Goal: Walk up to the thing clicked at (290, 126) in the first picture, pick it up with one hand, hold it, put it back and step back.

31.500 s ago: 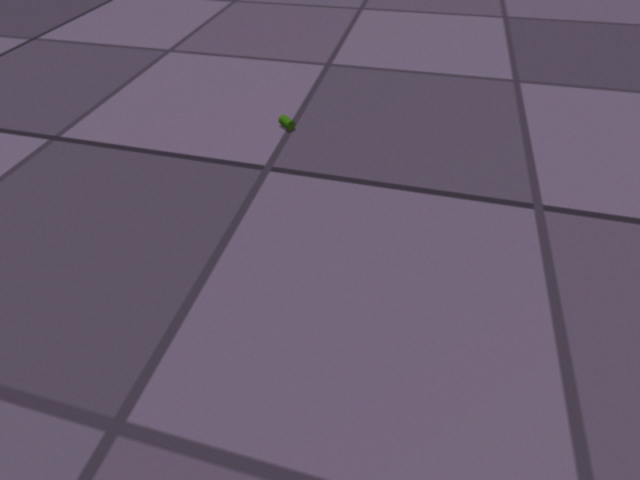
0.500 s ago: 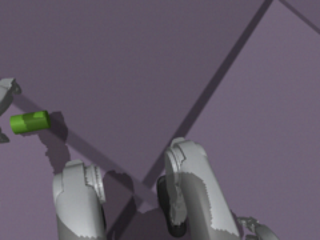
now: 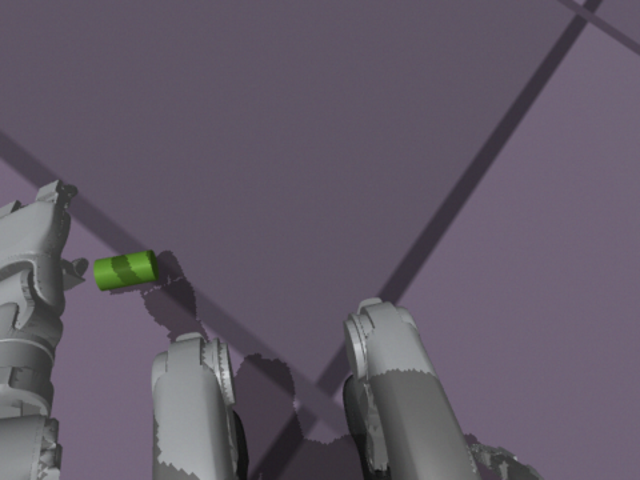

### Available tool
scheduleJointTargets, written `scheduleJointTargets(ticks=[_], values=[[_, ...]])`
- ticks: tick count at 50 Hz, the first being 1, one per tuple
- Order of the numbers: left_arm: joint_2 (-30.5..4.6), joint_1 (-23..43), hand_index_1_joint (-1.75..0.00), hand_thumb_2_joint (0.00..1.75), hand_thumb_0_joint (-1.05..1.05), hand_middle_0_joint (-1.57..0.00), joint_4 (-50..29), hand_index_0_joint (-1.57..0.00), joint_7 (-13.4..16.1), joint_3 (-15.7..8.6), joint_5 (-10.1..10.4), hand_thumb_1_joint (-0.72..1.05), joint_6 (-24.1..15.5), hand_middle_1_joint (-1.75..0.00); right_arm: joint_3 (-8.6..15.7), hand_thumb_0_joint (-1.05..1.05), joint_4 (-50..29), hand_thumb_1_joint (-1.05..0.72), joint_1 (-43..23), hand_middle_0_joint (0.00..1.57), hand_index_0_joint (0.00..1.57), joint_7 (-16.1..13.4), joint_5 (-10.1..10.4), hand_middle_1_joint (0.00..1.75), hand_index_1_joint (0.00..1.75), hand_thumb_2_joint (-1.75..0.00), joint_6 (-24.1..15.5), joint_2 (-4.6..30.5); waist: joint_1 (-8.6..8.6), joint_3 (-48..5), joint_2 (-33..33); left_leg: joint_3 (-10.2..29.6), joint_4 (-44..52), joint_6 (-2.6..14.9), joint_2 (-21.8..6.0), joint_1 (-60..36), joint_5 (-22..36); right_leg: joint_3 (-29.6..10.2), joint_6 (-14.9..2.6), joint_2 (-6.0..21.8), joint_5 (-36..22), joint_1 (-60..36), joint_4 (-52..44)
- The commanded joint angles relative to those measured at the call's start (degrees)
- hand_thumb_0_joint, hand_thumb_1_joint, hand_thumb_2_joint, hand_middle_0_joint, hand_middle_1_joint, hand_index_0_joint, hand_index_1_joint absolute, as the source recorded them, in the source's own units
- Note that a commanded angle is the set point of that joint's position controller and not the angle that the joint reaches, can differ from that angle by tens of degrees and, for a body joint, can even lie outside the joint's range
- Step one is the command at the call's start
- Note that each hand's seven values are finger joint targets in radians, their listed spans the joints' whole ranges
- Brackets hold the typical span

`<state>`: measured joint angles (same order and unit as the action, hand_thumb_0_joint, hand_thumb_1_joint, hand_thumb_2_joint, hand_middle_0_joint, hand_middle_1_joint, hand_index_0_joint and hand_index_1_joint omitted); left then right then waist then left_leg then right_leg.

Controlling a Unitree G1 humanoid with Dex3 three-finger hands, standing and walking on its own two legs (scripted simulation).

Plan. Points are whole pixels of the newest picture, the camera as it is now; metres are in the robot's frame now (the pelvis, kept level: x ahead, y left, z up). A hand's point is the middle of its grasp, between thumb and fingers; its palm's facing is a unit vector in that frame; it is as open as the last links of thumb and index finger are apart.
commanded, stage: home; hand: left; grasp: from above
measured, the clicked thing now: (127, 270) +0.48 +0.28 -0.36
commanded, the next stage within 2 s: none
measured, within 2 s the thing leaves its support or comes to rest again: neither
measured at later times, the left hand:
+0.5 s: hand (7, 395) +0.27 +0.22 +0.08, palm faces -0.02 -0.91 -0.42, open 7.4 cm
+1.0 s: hand out of the picture +0.23 +0.20 +0.28, palm faces +0.17 -0.96 -0.21, open 7.4 cm
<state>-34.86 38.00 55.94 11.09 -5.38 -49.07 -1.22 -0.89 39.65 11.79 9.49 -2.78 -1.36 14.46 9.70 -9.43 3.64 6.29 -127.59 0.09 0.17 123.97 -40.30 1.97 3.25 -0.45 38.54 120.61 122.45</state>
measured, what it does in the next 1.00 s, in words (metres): rises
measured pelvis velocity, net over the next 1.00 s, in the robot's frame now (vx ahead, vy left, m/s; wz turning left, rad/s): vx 0.08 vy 0.00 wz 0.11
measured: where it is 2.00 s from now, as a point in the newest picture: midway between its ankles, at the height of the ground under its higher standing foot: (305, 475)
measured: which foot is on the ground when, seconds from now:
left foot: down 0.00-1.00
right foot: down 0.00-1.00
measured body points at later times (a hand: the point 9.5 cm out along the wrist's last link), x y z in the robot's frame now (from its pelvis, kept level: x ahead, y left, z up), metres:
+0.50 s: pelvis +0.01 -0.01 +0.18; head +0.14 +0.03 +0.61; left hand +0.27 +0.27 +0.11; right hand +0.25 -0.23 +0.09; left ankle +0.07 +0.12 -0.36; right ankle +0.10 -0.14 -0.36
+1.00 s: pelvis +0.08 +0.00 +0.32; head +0.09 +0.01 +0.77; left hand +0.22 +0.25 +0.29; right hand +0.25 -0.23 +0.25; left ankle +0.07 +0.12 -0.36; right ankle +0.10 -0.14 -0.36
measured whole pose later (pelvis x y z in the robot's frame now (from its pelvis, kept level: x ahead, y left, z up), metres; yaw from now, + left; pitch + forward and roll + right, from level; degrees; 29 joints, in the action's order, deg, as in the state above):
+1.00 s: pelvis +0.08 +0.00 +0.32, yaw +6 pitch +12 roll -3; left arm -12.8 -29.0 -8.3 3.4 -2.3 4.0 26.3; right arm -2.0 29.2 18.6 -10.8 1.6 -10.7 12.4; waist 3.9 -11.4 3.1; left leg 3.9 -59.3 -0.6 -1.6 42.6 -28.7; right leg 2.4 1.3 0.0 26.8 39.9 54.7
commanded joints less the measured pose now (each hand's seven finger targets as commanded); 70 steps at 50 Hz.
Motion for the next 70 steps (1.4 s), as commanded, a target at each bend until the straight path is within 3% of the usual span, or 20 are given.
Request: scheduleJointTargets(ticks=[1,2,3,4,7,10,13,15,18,21,24,25,27,33,37,39,47,54,59,70], values=[[-8.7,1.7,-0.30,0.90,0.00,-0.20,-21.6,-0.20,-5.8,-1.6,10.8,0.88,1.2,-0.30,5.8,0.00,-7.2,-0.90,5.3,0.20,0.20,-2.3,1.9,0.30,0.30,-0.90,-0.4,14.2,-2.24,-33.7,3.6,-2.1,21.8,2.11,0.5,-29.5,10.0,3.4,-5.10,-1.2,-12.6,-26.3,-18.9],[-5.8,-0.7,-0.30,0.90,0.00,-0.20,-24.0,-0.20,-6.9,-0.1,12.9,0.90,1.3,-0.30,5.6,0.00,-7.4,-0.90,5.3,0.20,0.20,-2.8,2.1,0.30,0.30,-0.90,-0.4,12.9,-2.39,-33.6,3.4,-2.4,23.4,2.09,0.4,-30.3,9.6,3.1,-5.00,-1.4,-12.1,-28.1,-20.3],[-6.0,-1.0,-0.30,0.90,0.00,-0.20,-28.8,-0.20,-7.4,-0.7,14.7,0.90,1.2,-0.30,5.9,0.00,-8.0,-0.90,4.8,0.20,0.20,-3.2,2.5,0.30,0.30,-0.90,-0.6,12.4,-3.35,-35.1,4.5,-2.5,24.7,2.06,0.2,-32.2,9.0,2.5,-4.96,-1.2,-11.7,-29.6,-21.4],[-7.6,-2.1,-0.30,0.90,0.00,-0.20,-31.2,-0.20,-7.5,-3.1,16.4,0.90,1.4,-0.30,6.0,0.00,-8.9,-0.90,3.9,0.20,0.20,-3.7,2.7,0.30,0.30,-0.90,-0.6,12.4,-4.13,-34.9,4.8,-2.4,26.0,2.05,0.2,-33.4,8.1,2.3,-4.96,-1.0,-10.8,-30.6,-22.7],[-3.1,-5.2,-0.30,0.90,0.00,-0.20,-36.3,-0.20,-7.6,-1.3,19.7,0.90,1.6,-0.30,5.9,0.00,-9.6,-0.90,1.7,0.20,0.20,-5.1,3.4,0.30,0.30,-0.90,-1.0,11.3,-3.59,-32.3,4.8,-2.1,30.1,1.86,-0.2,-37.3,6.1,1.8,-5.03,-0.7,-9.2,-32.0,-26.3],[-2.3,-11.5,-0.30,0.90,0.00,-0.20,-39.0,-0.20,-7.1,-3.0,22.9,0.90,3.3,-0.30,5.9,0.00,-10.4,-0.90,0.0,0.20,0.20,-6.6,3.8,0.30,0.30,-0.90,-1.7,11.1,-5.46,-31.0,6.0,-1.8,34.8,1.28,-0.5,-43.1,6.3,1.5,-5.09,-0.3,-8.7,-34.3,-29.3],[2.0,-17.0,-0.30,0.90,0.00,-0.20,-43.6,-0.20,-7.1,-1.5,27.5,0.90,5.6,-0.30,5.8,0.00,-11.9,-0.90,-1.8,0.20,0.20,-7.9,4.2,0.30,0.30,-0.90,-2.6,10.3,-5.07,-31.3,4.6,-2.0,38.0,1.27,-0.4,-47.2,7.1,1.2,-4.88,-0.3,-9.3,-38.9,-33.0],[2.0,-18.9,-0.30,0.90,0.00,-0.20,-47.7,-0.20,-6.9,-2.1,31.0,0.90,7.6,-0.30,5.6,0.00,-12.8,-0.90,-3.0,0.20,0.20,-8.9,4.4,0.30,0.30,-0.90,-3.2,9.9,-5.36,-31.6,4.5,-2.2,40.4,1.37,-0.4,-50.0,6.7,0.7,-4.75,-0.3,-8.7,-42.0,-36.2],[5.2,-25.2,-0.30,0.90,0.00,-0.20,-49.3,-0.20,-7.2,-0.6,35.9,0.90,10.6,-0.30,5.0,0.00,-13.4,-0.90,-4.6,0.20,0.20,-10.4,4.6,0.30,0.30,-0.90,-4.2,9.2,-4.52,-26.1,3.6,-1.5,45.3,1.28,-0.6,-53.0,3.9,0.4,-4.51,-0.2,-6.1,-44.7,-40.7],[5.8,-29.8,-0.30,0.90,0.00,-0.20,-54.2,-0.20,-6.9,-1.4,40.7,0.90,13.0,-0.30,4.3,0.00,-15.3,-0.90,-5.2,0.20,0.20,-11.7,4.9,0.30,0.30,-0.90,-5.0,8.5,-5.02,-26.3,3.5,-0.8,49.7,1.22,-0.5,-57.8,4.4,0.0,-4.40,-0.1,-6.5,-50.0,-44.5],[7.7,-34.4,-0.30,0.90,0.00,-0.20,-56.3,-0.20,-6.2,-1.4,44.0,0.90,15.5,-0.30,3.2,0.00,-15.8,-0.90,-4.9,0.20,0.20,-13.1,5.2,0.30,0.30,-0.90,-5.9,7.2,-4.95,-22.7,1.9,-1.2,53.4,1.32,-0.5,-61.0,4.5,-0.5,-4.34,-0.3,-6.3,-54.9,-49.9],[9.2,-35.9,-0.30,0.90,0.00,-0.20,-57.4,-0.20,-6.1,-0.4,44.9,0.90,16.1,-0.30,2.9,0.00,-15.7,-0.90,-4.4,0.20,0.20,-13.6,5.2,0.30,0.30,-0.90,-6.2,6.7,-4.56,-22.1,2.1,-1.6,54.6,1.18,-0.5,-62.8,6.2,-0.6,-4.37,-0.3,-7.7,-56.6,-51.5],[9.6,-39.2,-0.30,0.90,0.00,-0.20,-58.3,-0.20,-5.6,-1.6,46.6,0.90,17.7,-0.30,2.4,0.00,-15.8,-0.90,-3.0,0.20,0.20,-14.6,5.3,0.30,0.30,-0.90,-6.8,6.4,-5.03,-21.2,2.2,-0.9,57.4,0.87,-0.7,-66.6,10.0,-0.3,-4.36,-0.2,-10.9,-60.1,-53.6],[13.1,-47.3,-0.30,0.90,0.00,-0.20,-62.0,-0.20,-5.6,-2.1,50.9,0.90,20.9,-0.30,1.1,0.00,-16.3,-0.90,-0.5,0.20,0.20,-17.7,5.1,0.30,0.30,-0.90,-8.9,5.1,-5.41,-16.9,2.0,-1.3,65.0,0.47,-0.7,-74.7,17.6,0.1,-4.17,-0.4,-17.3,-70.4,-61.6],[14.6,-54.3,-0.30,0.90,0.00,-0.20,-65.9,-0.20,-5.9,-2.1,52.5,0.90,22.6,-0.30,0.8,0.00,-17.3,-0.90,1.5,0.20,0.20,-19.2,4.8,0.30,0.30,-0.90,-10.2,4.6,-6.08,-15.2,1.5,-2.4,69.4,0.39,-0.5,-80.9,22.9,0.6,-3.93,-0.7,-21.9,-77.7,-67.0],[15.7,-57.7,-0.30,0.90,0.00,-0.20,-68.1,-0.20,-6.2,-0.9,52.8,0.90,23.5,-0.30,0.8,0.00,-17.8,-0.90,2.4,0.20,0.20,-19.8,4.7,0.30,0.30,-0.90,-10.8,4.2,-5.97,-14.0,1.2,-3.2,71.2,0.41,-0.2,-83.5,26.0,0.8,-3.78,-0.8,-24.6,-80.6,-69.5],[17.1,-66.6,-0.30,0.90,0.00,-0.20,-73.6,-0.20,-7.6,0.1,52.5,0.90,25.1,-0.30,1.3,0.00,-19.0,-0.90,2.7,0.20,0.20,-20.8,3.9,0.30,0.30,-0.90,-12.7,4.1,-6.66,-6.5,0.0,-2.7,77.7,0.31,-0.5,-88.1,27.7,2.2,-3.63,-1.2,-25.1,-85.1,-75.2],[17.1,-65.4,-0.30,0.90,0.00,-0.20,-73.7,-0.20,-9.4,0.6,52.2,0.90,25.3,-0.30,1.8,0.00,-19.2,-0.90,1.9,0.20,0.20,-20.7,3.5,0.30,0.30,-0.90,-14.6,4.8,-6.21,-1.5,-2.0,-3.5,79.7,0.82,-0.1,-88.3,22.6,2.5,-3.15,-1.0,-20.7,-84.7,-77.9],[16.2,-64.2,-0.30,0.90,0.00,-0.20,-74.6,-0.20,-10.0,0.1,51.8,0.90,24.5,-0.30,2.2,0.00,-18.8,-0.90,1.7,0.20,0.20,-20.5,3.2,0.30,0.30,-0.90,-15.7,5.3,-6.46,-3.9,-0.1,-3.1,79.8,0.34,-0.4,-90.4,25.9,2.5,-3.37,-1.0,-23.2,-85.6,-76.7],[16.3,-64.5,-0.30,0.90,0.00,-0.20,-73.6,-0.20,-9.8,0.1,51.5,0.90,24.5,-0.30,1.7,0.00,-18.5,-0.90,0.4,0.20,0.20,-20.5,3.0,0.30,0.30,-0.90,-16.3,5.0,-7.35,-2.5,-0.9,-3.6,80.0,0.74,0.2,-89.1,21.7,1.9,-3.10,-0.6,-20.2,-85.8,-78.0]])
